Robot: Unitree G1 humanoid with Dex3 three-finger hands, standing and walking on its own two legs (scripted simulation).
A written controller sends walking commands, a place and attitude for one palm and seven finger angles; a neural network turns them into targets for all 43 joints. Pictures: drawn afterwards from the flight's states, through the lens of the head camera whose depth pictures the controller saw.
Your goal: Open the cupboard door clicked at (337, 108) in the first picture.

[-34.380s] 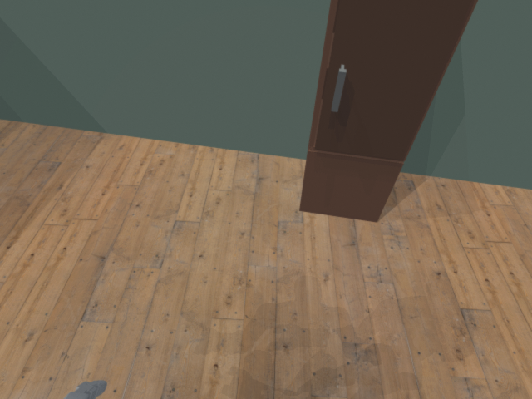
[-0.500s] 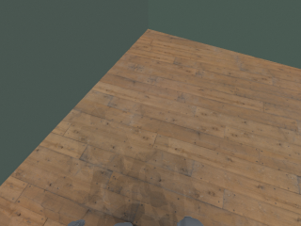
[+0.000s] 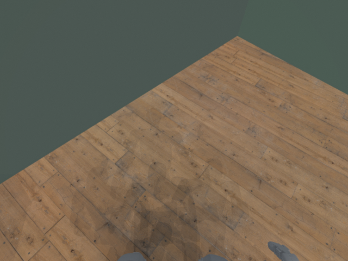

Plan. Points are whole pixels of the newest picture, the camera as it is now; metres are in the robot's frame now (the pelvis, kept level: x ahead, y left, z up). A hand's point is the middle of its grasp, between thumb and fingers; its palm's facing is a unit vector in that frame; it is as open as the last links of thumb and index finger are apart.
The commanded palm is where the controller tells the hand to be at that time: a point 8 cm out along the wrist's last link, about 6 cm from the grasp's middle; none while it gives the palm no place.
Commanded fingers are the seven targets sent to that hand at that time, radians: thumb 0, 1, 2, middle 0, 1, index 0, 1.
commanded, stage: turn to face it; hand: left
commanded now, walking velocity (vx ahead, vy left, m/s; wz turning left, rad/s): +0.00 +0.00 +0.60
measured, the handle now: out of the picture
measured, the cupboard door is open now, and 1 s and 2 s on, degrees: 51 51 51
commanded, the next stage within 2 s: none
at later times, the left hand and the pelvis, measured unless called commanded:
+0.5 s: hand out of the picture +0.03 +0.15 -0.15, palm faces +0.31 -0.92 -0.23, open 7.4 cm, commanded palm none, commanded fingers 0.00 0.90 0.90 -0.20 -0.30 -0.20 -0.30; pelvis +0.04 -0.05 +0.02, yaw +18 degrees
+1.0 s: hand out of the picture +0.04 +0.14 -0.13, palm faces +0.54 -0.78 -0.30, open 7.4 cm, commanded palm none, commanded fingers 0.00 0.90 0.90 -0.20 -0.30 -0.20 -0.30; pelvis +0.07 -0.09 +0.02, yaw +36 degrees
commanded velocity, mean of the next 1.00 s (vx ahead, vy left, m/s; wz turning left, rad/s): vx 0.00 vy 0.00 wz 0.60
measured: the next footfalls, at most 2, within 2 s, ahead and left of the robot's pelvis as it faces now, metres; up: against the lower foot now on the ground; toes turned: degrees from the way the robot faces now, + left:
right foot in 0.20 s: +0.08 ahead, -0.16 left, +0.00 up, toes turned +4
left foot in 0.54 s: +0.04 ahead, +0.07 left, +0.00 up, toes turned +25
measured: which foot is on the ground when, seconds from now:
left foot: down 0.00-0.20, up 0.22-0.52, down 0.54-0.86, up 0.88-1.00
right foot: up 0.00-0.18, down 0.20-0.54, up 0.56-0.84, down 0.86-1.00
